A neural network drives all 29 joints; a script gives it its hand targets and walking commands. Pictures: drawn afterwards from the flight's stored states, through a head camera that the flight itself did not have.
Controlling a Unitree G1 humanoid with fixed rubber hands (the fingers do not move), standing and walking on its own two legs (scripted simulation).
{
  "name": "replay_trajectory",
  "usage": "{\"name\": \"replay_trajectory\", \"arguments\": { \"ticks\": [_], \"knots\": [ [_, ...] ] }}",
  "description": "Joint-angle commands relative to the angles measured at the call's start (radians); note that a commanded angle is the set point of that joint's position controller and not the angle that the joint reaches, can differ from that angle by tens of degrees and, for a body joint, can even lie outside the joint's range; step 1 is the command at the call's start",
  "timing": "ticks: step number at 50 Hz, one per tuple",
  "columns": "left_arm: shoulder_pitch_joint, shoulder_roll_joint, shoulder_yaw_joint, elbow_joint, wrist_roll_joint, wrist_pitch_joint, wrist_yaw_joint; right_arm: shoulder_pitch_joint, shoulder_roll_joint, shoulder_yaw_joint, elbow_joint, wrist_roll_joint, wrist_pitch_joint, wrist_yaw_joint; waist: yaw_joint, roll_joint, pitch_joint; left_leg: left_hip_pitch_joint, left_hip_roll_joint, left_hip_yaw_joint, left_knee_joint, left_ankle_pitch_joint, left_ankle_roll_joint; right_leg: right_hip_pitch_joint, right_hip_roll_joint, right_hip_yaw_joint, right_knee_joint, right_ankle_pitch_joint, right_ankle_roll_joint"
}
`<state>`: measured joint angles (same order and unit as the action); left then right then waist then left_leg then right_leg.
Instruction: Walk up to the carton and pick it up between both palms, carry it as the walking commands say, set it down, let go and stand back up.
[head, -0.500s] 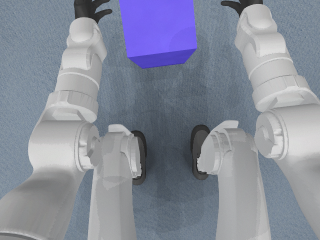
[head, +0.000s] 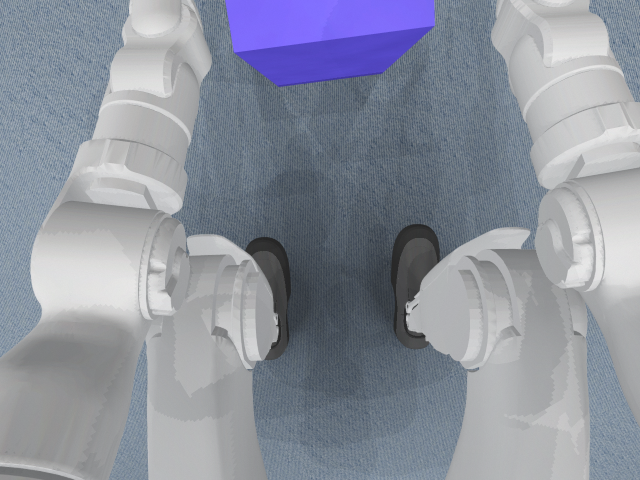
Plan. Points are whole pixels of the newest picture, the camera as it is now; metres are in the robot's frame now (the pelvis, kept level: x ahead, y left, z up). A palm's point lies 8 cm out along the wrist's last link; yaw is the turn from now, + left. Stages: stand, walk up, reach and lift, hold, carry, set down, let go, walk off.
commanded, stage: reach and lift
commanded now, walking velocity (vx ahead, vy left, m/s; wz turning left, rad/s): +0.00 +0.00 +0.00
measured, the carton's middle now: out of the picture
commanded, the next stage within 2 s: none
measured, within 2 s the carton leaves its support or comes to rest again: leaves its support in 1.02 s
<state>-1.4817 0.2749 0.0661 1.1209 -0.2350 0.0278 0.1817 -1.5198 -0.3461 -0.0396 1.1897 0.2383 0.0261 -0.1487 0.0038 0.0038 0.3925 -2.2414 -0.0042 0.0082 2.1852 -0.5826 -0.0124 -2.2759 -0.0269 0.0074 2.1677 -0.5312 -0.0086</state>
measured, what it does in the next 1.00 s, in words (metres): stands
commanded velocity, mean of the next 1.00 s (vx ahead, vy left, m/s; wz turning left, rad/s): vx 0.00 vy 0.00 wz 0.00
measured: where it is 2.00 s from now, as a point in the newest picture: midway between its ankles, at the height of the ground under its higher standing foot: (342, 311)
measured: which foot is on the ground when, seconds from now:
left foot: down 0.00-1.00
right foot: down 0.00-1.00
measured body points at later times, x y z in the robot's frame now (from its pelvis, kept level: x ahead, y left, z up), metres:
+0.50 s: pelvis +0.00 +0.00 +0.01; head +0.37 -0.01 +0.25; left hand +0.56 +0.13 -0.17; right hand +0.57 -0.14 -0.18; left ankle +0.11 +0.12 -0.34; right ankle +0.12 -0.12 -0.34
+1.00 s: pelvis +0.01 -0.01 -0.01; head +0.38 -0.01 +0.24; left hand +0.58 +0.12 -0.17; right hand +0.58 -0.13 -0.18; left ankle +0.11 +0.12 -0.34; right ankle +0.12 -0.13 -0.34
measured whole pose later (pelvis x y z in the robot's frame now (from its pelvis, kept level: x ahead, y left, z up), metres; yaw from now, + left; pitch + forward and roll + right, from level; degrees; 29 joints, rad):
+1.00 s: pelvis +0.01 -0.01 -0.01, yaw +2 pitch +36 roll +0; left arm -1.49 0.15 0.35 1.01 0.06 0.18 0.12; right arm -1.50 -0.19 -0.30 1.06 -0.08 0.21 -0.07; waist -0.02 0.03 0.35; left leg -2.26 -0.07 -0.03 2.24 -0.61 -0.04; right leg -2.26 0.03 0.03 2.24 -0.60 0.04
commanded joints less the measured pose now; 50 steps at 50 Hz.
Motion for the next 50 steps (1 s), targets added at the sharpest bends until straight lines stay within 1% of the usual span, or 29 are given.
{"name": "replay_trajectory", "arguments": {
  "ticks": [1, 11, 19, 25, 30, 31, 33, 35, 36, 37, 38, 40, 42, 43, 45, 46, 50],
  "knots": [
    [-0.269, 0.081, -0.001, -0.100, -0.004, -0.018, 0.005, -0.283, -0.100, -0.005, -0.095, 0.006, -0.020, 0.001, 0.001, -0.018, -1.353, 0.613, -0.066, 0.020, -0.172, 0.332, -0.036, 0.704, 0.067, -0.019, -0.133, 0.318, 0.034],
    [-0.242, 0.046, 0.015, -0.065, 0.024, -0.020, -0.003, -0.261, -0.065, -0.014, -0.049, -0.015, -0.022, 0.013, -0.001, -0.019, -1.234, 0.544, -0.074, 0.015, -0.189, 0.304, -0.034, 0.634, 0.073, -0.013, -0.151, 0.289, 0.033],
    [-0.255, 0.006, 0.026, -0.071, 0.050, -0.024, -0.008, -0.279, -0.017, -0.019, -0.054, -0.045, -0.025, 0.011, 0.000, -0.024, -1.218, 0.521, -0.082, 0.018, -0.197, 0.289, -0.032, 0.648, 0.087, -0.009, -0.161, 0.284, 0.031],
    [-0.288, -0.068, 0.012, -0.080, 0.057, -0.021, -0.020, -0.302, 0.039, -0.028, -0.070, -0.083, -0.026, 0.005, -0.029, -0.021, -1.227, 0.524, -0.093, 0.019, -0.192, 0.283, -0.034, 0.676, 0.096, -0.011, -0.161, 0.287, 0.033],
    [-0.299, -0.157, 0.016, -0.072, 0.089, -0.010, -0.035, -0.312, 0.104, -0.056, -0.081, -0.132, -0.024, 0.008, -0.052, -0.003, -1.221, 0.540, -0.108, 0.020, -0.187, 0.281, -0.041, 0.674, 0.108, -0.020, -0.155, 0.284, 0.035],
    [-0.326, -0.240, 0.001, -0.074, 0.096, -0.006, -0.052, -0.344, 0.190, -0.041, -0.091, -0.137, -0.021, 0.024, -0.051, -0.002, -1.212, 0.539, -0.115, 0.020, -0.188, 0.282, -0.040, 0.667, 0.113, -0.023, -0.153, 0.282, 0.032],
    [-0.380, -0.427, -0.031, -0.076, 0.110, 0.007, -0.097, -0.406, 0.387, -0.002, -0.106, -0.148, -0.008, 0.071, -0.050, 0.007, -1.196, 0.536, -0.127, 0.026, -0.182, 0.281, -0.039, 0.648, 0.123, -0.027, -0.144, 0.280, 0.032],
    [-0.443, -0.658, -0.056, -0.077, 0.137, 0.033, -0.161, -0.471, 0.630, 0.035, -0.126, -0.173, 0.015, 0.136, -0.058, 0.009, -1.158, 0.533, -0.143, 0.031, -0.172, 0.270, -0.036, 0.614, 0.135, -0.035, -0.136, 0.264, 0.036],
    [-0.483, -0.793, -0.071, -0.079, 0.154, 0.050, -0.197, -0.509, 0.761, 0.048, -0.144, -0.189, 0.030, 0.173, -0.069, 0.014, -1.139, 0.540, -0.153, 0.029, -0.165, 0.263, -0.034, 0.589, 0.141, -0.045, -0.130, 0.249, 0.037],
    [-0.506, -0.874, -0.069, -0.089, 0.172, 0.067, -0.225, -0.515, 0.847, 0.042, -0.162, -0.205, 0.048, 0.202, -0.077, 0.017, -1.124, 0.547, -0.162, 0.030, -0.156, 0.257, -0.033, 0.575, 0.148, -0.052, -0.126, 0.234, 0.035],
    [-0.525, -0.919, -0.060, -0.097, 0.186, 0.084, -0.246, -0.523, 0.888, 0.029, -0.174, -0.217, 0.065, 0.225, -0.084, 0.020, -1.112, 0.532, -0.168, 0.032, -0.153, 0.216, -0.027, 0.575, 0.150, -0.058, -0.124, 0.202, 0.031],
    [-0.510, -0.991, -0.051, -0.111, 0.211, 0.112, -0.277, -0.479, 0.971, 0.008, -0.213, -0.234, 0.097, 0.262, -0.091, 0.028, -1.096, 0.561, -0.173, 0.030, -0.130, 0.244, -0.025, 0.541, 0.162, -0.070, -0.120, 0.210, 0.023],
    [-0.491, -1.043, -0.047, -0.121, 0.218, 0.134, -0.296, -0.467, 1.014, -0.001, -0.239, -0.242, 0.119, 0.290, -0.092, 0.030, -1.103, 0.557, -0.178, 0.037, -0.112, 0.251, -0.020, 0.528, 0.165, -0.077, -0.111, 0.211, 0.022],
    [-0.492, -1.055, -0.046, -0.133, 0.224, 0.142, -0.303, -0.450, 1.038, -0.004, -0.245, -0.244, 0.129, 0.300, -0.086, 0.031, -1.096, 0.538, -0.180, 0.045, -0.106, 0.247, -0.019, 0.532, 0.167, -0.076, -0.113, 0.211, 0.022],
    [-0.489, -1.071, -0.039, -0.149, 0.236, 0.156, -0.316, -0.437, 1.065, -0.012, -0.242, -0.247, 0.143, 0.316, -0.071, 0.039, -1.079, 0.503, -0.182, 0.053, -0.109, 0.228, -0.018, 0.535, 0.168, -0.073, -0.113, 0.200, 0.020],
    [-0.473, -1.085, -0.036, -0.149, 0.237, 0.159, -0.321, -0.426, 1.078, -0.012, -0.240, -0.247, 0.147, 0.321, -0.070, 0.038, -1.073, 0.493, -0.183, 0.053, -0.109, 0.233, -0.017, 0.533, 0.170, -0.073, -0.111, 0.207, 0.019],
    [-0.395, -1.128, -0.030, -0.133, 0.243, 0.165, -0.333, -0.373, 1.126, -0.007, -0.238, -0.243, 0.151, 0.336, -0.064, 0.031, -1.046, 0.451, -0.186, 0.053, -0.104, 0.292, -0.012, 0.522, 0.176, -0.068, -0.102, 0.273, 0.018]
  ]
}}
